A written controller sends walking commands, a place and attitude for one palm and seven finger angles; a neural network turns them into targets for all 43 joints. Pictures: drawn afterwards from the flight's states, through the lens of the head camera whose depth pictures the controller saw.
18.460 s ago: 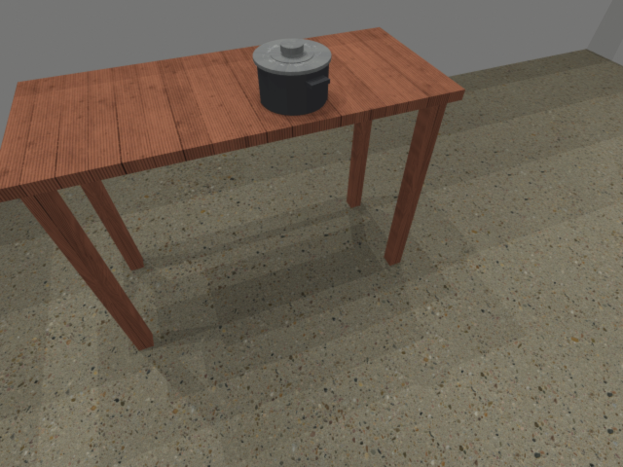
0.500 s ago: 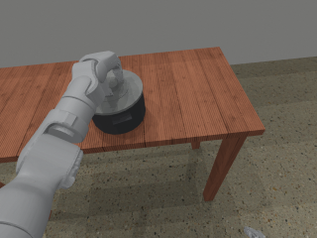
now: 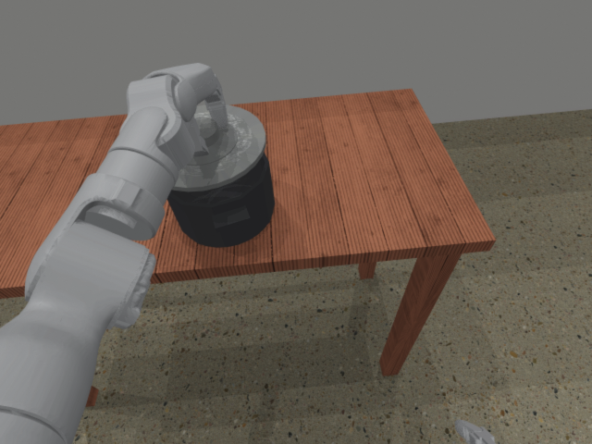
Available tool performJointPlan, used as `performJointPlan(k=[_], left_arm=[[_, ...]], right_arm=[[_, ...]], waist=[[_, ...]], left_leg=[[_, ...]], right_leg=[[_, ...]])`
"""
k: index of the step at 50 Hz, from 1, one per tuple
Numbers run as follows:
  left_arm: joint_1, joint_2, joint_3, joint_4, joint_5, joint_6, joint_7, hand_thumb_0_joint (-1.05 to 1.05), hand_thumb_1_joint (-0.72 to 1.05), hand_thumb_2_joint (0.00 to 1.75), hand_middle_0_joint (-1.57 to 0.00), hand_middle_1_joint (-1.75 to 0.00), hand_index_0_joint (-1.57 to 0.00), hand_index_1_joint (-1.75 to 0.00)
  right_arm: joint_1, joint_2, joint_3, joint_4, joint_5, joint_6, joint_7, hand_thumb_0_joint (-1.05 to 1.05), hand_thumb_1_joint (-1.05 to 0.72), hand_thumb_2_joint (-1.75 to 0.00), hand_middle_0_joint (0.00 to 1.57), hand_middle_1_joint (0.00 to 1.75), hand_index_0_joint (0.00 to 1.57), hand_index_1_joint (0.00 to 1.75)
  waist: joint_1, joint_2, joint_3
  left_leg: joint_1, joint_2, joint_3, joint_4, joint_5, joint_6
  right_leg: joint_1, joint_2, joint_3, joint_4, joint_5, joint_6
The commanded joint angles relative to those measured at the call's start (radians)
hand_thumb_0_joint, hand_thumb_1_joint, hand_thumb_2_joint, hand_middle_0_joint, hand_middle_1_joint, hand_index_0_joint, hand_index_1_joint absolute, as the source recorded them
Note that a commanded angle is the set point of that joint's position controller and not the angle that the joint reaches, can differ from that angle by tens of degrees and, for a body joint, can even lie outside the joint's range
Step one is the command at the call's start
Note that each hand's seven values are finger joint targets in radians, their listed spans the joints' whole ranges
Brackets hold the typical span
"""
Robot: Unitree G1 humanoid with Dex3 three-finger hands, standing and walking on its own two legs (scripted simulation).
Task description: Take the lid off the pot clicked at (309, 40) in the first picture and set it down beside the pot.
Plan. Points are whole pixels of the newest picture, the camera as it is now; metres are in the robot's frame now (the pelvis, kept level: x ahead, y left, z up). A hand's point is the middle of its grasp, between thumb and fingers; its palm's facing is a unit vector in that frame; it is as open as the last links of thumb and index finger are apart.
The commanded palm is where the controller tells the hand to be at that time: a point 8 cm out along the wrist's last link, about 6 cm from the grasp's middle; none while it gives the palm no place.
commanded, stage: lift the lid straight up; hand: left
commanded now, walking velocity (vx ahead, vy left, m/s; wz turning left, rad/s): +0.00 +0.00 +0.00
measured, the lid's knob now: (200, 132) +0.50 +0.12 +0.17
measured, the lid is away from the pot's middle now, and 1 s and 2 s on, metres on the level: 0.01 0.01 0.09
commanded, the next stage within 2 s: move the lid sideways beside the pot in 1.16 s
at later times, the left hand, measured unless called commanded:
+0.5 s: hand (183, 101) +0.47 +0.12 +0.24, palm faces -0.26 -0.11 -0.96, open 8.2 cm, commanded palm +0.46 +0.13 +0.32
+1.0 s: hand (180, 59) +0.49 +0.12 +0.29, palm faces -0.19 -0.11 -0.98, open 8.2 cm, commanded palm +0.46 +0.12 +0.35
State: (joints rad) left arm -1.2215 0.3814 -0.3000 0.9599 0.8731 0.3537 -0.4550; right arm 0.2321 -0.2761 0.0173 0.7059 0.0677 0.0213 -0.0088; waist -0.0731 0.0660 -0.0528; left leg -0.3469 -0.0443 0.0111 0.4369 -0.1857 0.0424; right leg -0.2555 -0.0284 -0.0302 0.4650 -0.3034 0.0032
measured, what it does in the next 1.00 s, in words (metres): stands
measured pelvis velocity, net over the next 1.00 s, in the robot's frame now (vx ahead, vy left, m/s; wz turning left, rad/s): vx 0.00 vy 0.00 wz -0.01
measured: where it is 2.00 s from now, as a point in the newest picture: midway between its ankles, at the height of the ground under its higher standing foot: outside the picture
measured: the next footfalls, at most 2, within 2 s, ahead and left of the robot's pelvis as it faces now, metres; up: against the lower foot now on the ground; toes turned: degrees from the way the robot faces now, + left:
none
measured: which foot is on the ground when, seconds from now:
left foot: down 0.00-1.00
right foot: down 0.00-1.00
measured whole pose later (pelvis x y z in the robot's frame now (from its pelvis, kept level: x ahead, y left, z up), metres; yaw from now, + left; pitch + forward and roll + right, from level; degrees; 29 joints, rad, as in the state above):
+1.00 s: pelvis +0.00 +0.00 +0.00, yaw +0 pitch +6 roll +1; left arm -1.44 0.42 -0.27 1.01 0.92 0.39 -0.52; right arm 0.25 -0.28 0.03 0.72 0.06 -0.03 -0.01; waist -0.07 0.08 -0.07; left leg -0.35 -0.05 0.02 0.41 -0.17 0.05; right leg -0.27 -0.03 -0.02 0.45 -0.29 0.01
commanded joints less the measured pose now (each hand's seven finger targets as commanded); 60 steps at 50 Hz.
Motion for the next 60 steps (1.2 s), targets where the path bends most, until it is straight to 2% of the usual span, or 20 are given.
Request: performJointPlan(k=[1,3,5,7,10,12,16,20,32,35,42,43,45,47,50,52,53,57,58,60], left_arm=[[-0.694,0.23,0.068,-0.24,0.047,-0.016,0.052,0.0,0.55,1.04,-0.8,-1.05,-0.81,-1.05],[-0.721,0.312,0.129,-0.268,0.051,-0.022,0.052,0.0,0.55,1.04,-0.8,-1.05,-0.81,-1.05],[-0.726,0.318,0.134,-0.22,0.055,-0.018,0.053,0.0,0.55,1.04,-0.8,-1.05,-0.81,-1.05],[-0.729,0.251,0.086,-0.238,0.037,-0.018,0.049,0.0,0.55,1.04,-0.8,-1.05,-0.81,-1.05],[-0.749,0.285,0.111,-0.251,0.058,-0.02,0.051,0.0,0.55,1.04,-0.8,-1.05,-0.81,-1.05],[-0.699,0.205,0.062,-0.252,0.033,-0.017,0.041,0.0,0.55,1.04,-0.8,-1.05,-0.81,-1.05],[-0.725,0.258,0.087,-0.178,0.052,0.008,0.036,0.0,0.55,1.04,-0.8,-1.05,-0.81,-1.05],[-0.793,0.323,0.121,-0.22,0.062,-0.005,0.034,0.0,0.55,1.04,-0.8,-1.05,-0.81,-1.05],[-0.844,0.208,0.033,-0.186,0.046,0.002,0.009,0.0,0.55,1.04,-0.8,-1.05,-0.81,-1.05],[-0.892,0.284,0.08,-0.21,0.072,0.002,0.008,0.0,0.55,1.04,-0.8,-1.05,-0.81,-1.05],[-0.886,0.261,0.075,-0.204,0.058,0.01,0.002,0.0,0.55,1.04,-0.8,-1.05,-0.81,-1.05],[-0.909,0.33,0.12,-0.223,0.084,0.011,0.005,0.0,0.55,1.04,-0.8,-1.05,-0.81,-1.05],[-0.879,0.353,0.138,-0.169,0.097,0.02,-0.001,0.0,0.55,1.04,-0.8,-1.05,-0.81,-1.05],[-0.841,0.264,0.083,-0.149,0.067,0.03,-0.008,0.0,0.55,1.04,-0.8,-1.05,-0.81,-1.05],[-0.846,0.287,0.09,-0.154,0.093,0.045,-0.015,0.0,0.55,1.04,-0.8,-1.05,-0.81,-1.05],[-0.807,0.243,0.07,-0.129,0.068,0.049,-0.021,0.0,0.55,1.04,-0.8,-1.05,-0.81,-1.05],[-0.839,0.307,0.103,-0.166,0.093,0.049,-0.021,0.0,0.55,1.04,-0.8,-1.05,-0.81,-1.05],[-0.885,0.198,0.024,-0.19,0.06,0.047,-0.024,0.0,0.55,1.04,-0.8,-1.05,-0.81,-1.05],[-0.93,0.269,0.058,-0.218,0.081,0.045,-0.021,0.0,0.55,1.04,-0.8,-1.05,-0.81,-1.05],[-0.976,0.286,0.061,-0.23,0.082,0.04,-0.019,0.0,0.55,1.04,-0.8,-1.05,-0.81,-1.05]], right_arm=[[-0.035,-0.112,-0.043,-0.116,-0.006,-0.05,-0.008,0.0,-0.9,-0.9,0.2,0.3,0.2,0.3],[-0.032,-0.117,-0.04,-0.118,-0.008,-0.051,-0.008,0.0,-0.9,-0.9,0.2,0.3,0.2,0.3],[-0.028,-0.117,-0.04,-0.111,-0.007,-0.057,-0.013,0.0,-0.9,-0.9,0.2,0.3,0.2,0.3],[-0.032,-0.116,-0.042,-0.118,-0.004,-0.059,-0.01,0.0,-0.9,-0.9,0.2,0.3,0.2,0.3],[-0.034,-0.113,-0.042,-0.116,-0.008,-0.072,-0.004,0.0,-0.9,-0.9,0.2,0.3,0.2,0.3],[-0.037,-0.114,-0.045,-0.125,-0.007,-0.069,0.002,0.0,-0.9,-0.9,0.2,0.3,0.2,0.3],[-0.04,-0.118,-0.036,-0.112,-0.002,-0.055,-0.001,0.0,-0.9,-0.9,0.2,0.3,0.2,0.3],[-0.045,-0.115,-0.032,-0.119,-0.007,-0.071,-0.014,0.0,-0.9,-0.9,0.2,0.3,0.2,0.3],[-0.021,-0.119,-0.036,-0.108,-0.004,-0.087,-0.016,0.0,-0.9,-0.9,0.2,0.3,0.2,0.3],[-0.021,-0.116,-0.034,-0.106,-0.01,-0.098,-0.016,0.0,-0.9,-0.9,0.2,0.3,0.2,0.3],[-0.017,-0.122,-0.035,-0.104,-0.011,-0.099,-0.011,0.0,-0.9,-0.9,0.2,0.3,0.2,0.3],[-0.018,-0.118,-0.033,-0.102,-0.013,-0.1,-0.009,0.0,-0.9,-0.9,0.2,0.3,0.2,0.3],[-0.027,-0.119,-0.03,-0.106,-0.014,-0.097,-0.01,0.0,-0.9,-0.9,0.2,0.3,0.2,0.3],[-0.023,-0.121,-0.033,-0.109,-0.007,-0.084,-0.004,0.0,-0.9,-0.9,0.2,0.3,0.2,0.3],[-0.041,-0.119,-0.03,-0.116,-0.008,-0.078,0.001,0.0,-0.9,-0.9,0.2,0.3,0.2,0.3],[-0.037,-0.127,-0.03,-0.115,-0.008,-0.063,-0.001,0.0,-0.9,-0.9,0.2,0.3,0.2,0.3],[-0.047,-0.121,-0.028,-0.119,-0.009,-0.063,0.0,0.0,-0.9,-0.9,0.2,0.3,0.2,0.3],[-0.053,-0.115,-0.029,-0.124,-0.001,-0.063,-0.009,0.0,-0.9,-0.9,0.2,0.3,0.2,0.3],[-0.054,-0.114,-0.027,-0.118,-0.003,-0.067,-0.009,0.0,-0.9,-0.9,0.2,0.3,0.2,0.3],[-0.056,-0.113,-0.024,-0.119,-0.002,-0.076,-0.017,0.0,-0.9,-0.9,0.2,0.3,0.2,0.3]], waist=[[-0.01,-0.07,-0.452],[0.001,-0.07,-0.491],[-0.003,-0.106,-0.467],[-0.007,-0.095,-0.451],[0.004,-0.072,-0.473],[-0.001,-0.068,-0.464],[-0.003,-0.131,-0.388],[0.0,-0.102,-0.448],[-0.024,-0.052,-0.446],[-0.014,-0.059,-0.485],[-0.007,-0.052,-0.491],[0.004,-0.081,-0.52],[0.009,-0.112,-0.502],[-0.001,-0.102,-0.459],[0.008,-0.127,-0.445],[0.002,-0.119,-0.432],[0.01,-0.15,-0.468],[-0.019,-0.095,-0.445],[-0.012,-0.116,-0.464],[-0.016,-0.096,-0.481]], left_leg=[[0.394,-0.018,-0.065,0.031,0.32,0.042],[0.387,-0.016,-0.064,0.024,0.322,0.039],[0.368,-0.019,-0.062,0.021,0.303,0.044],[0.366,-0.018,-0.061,0.02,0.321,0.044],[0.396,-0.014,-0.069,0.025,0.347,0.039],[0.4,-0.013,-0.069,0.029,0.394,0.04],[0.326,-0.019,-0.049,0.007,0.253,0.042],[0.356,-0.02,-0.055,0.01,0.271,0.045],[0.393,-0.011,-0.071,0.017,0.312,0.039],[0.404,-0.015,-0.071,0.022,0.322,0.039],[0.402,-0.012,-0.073,0.025,0.41,0.038],[0.407,-0.009,-0.074,0.026,0.422,0.035],[0.374,-0.015,-0.063,0.027,0.413,0.041],[0.36,-0.011,-0.058,0.024,0.435,0.041],[0.349,-0.012,-0.05,0.023,0.395,0.041],[0.331,-0.013,-0.043,0.019,0.395,0.043],[0.341,-0.012,-0.044,0.023,0.395,0.042],[0.369,-0.01,-0.049,0.022,0.367,0.046],[0.379,-0.01,-0.055,0.019,0.348,0.042],[0.385,-0.014,-0.057,0.014,0.319,0.043]], right_leg=[[-0.033,0.053,-0.003,-0.035,0.422,-0.04],[0.009,0.049,0.002,-0.031,0.438,-0.039],[0.006,0.05,0.002,-0.035,0.439,-0.038],[-0.005,0.048,-0.004,-0.041,0.441,-0.039],[-0.011,0.05,-0.002,-0.031,0.435,-0.041],[-0.018,0.048,-0.007,-0.036,0.448,-0.041],[-0.029,0.05,-0.005,-0.048,0.39,-0.037],[0.001,0.045,0.006,-0.044,0.41,-0.038],[-0.057,0.049,-0.005,-0.054,0.383,-0.043],[-0.032,0.051,0.0,-0.046,0.403,-0.042],[-0.015,0.046,-0.002,-0.045,0.456,-0.044],[0.002,0.048,0.001,-0.034,0.459,-0.042],[0.019,0.045,0.007,-0.032,0.486,-0.042],[0.001,0.041,0.0,-0.046,0.488,-0.041],[-0.008,0.043,-0.001,-0.04,0.466,-0.04],[0.002,0.038,-0.003,-0.051,0.474,-0.04],[0.021,0.04,0.003,-0.038,0.484,-0.037],[-0.031,0.041,-0.002,-0.056,0.435,-0.037],[-0.021,0.046,-0.002,-0.046,0.425,-0.037],[-0.015,0.046,0.002,-0.046,0.415,-0.038]])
